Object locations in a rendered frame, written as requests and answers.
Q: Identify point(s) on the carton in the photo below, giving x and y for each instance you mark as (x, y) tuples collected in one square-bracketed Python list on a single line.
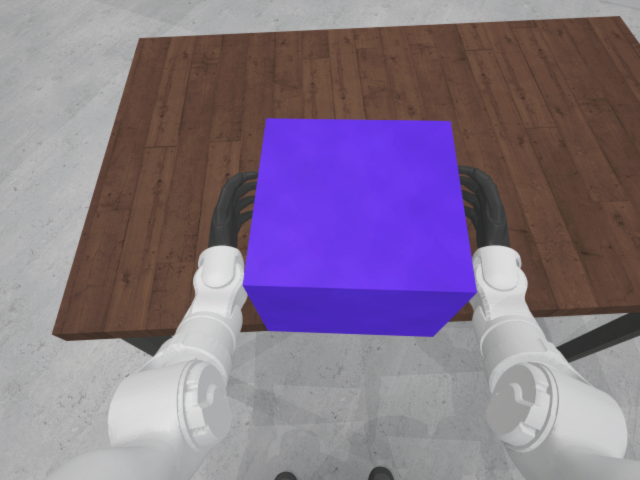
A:
[(358, 227)]

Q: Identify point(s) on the left robot forearm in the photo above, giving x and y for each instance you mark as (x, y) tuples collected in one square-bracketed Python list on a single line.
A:
[(210, 329)]

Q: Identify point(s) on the right robot forearm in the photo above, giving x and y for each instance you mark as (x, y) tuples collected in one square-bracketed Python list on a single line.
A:
[(505, 330)]

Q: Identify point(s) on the robot right hand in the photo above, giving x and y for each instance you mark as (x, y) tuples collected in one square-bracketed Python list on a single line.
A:
[(488, 216)]

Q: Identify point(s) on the robot left upper arm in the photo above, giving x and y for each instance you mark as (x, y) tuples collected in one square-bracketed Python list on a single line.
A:
[(163, 423)]

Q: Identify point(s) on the robot left hand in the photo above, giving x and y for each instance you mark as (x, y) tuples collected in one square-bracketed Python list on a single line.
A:
[(227, 220)]

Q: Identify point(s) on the robot right upper arm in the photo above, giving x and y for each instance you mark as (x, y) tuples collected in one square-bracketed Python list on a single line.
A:
[(555, 427)]

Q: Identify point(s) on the table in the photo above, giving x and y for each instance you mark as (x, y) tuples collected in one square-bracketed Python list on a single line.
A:
[(550, 109)]

